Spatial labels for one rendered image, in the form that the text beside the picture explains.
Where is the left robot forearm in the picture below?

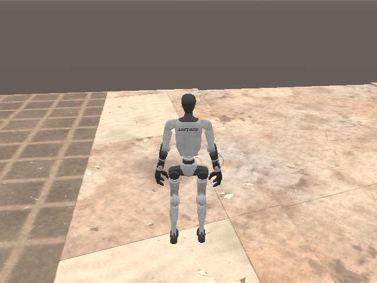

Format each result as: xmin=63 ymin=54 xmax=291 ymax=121
xmin=156 ymin=143 xmax=168 ymax=171

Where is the robot head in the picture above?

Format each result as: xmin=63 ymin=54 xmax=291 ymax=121
xmin=178 ymin=94 xmax=198 ymax=122

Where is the right robot forearm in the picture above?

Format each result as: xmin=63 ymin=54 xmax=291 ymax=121
xmin=209 ymin=144 xmax=221 ymax=172

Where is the left robot shin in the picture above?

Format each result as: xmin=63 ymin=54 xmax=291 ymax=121
xmin=170 ymin=196 xmax=178 ymax=236

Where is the right robot upper arm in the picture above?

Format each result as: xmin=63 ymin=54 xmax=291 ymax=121
xmin=201 ymin=119 xmax=216 ymax=152

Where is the right robot hand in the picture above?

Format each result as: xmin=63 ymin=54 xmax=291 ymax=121
xmin=209 ymin=171 xmax=222 ymax=187

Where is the left robot hand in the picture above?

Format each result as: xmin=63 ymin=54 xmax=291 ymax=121
xmin=155 ymin=169 xmax=168 ymax=186

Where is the left robot upper arm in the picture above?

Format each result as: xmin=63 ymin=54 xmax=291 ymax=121
xmin=161 ymin=119 xmax=176 ymax=152

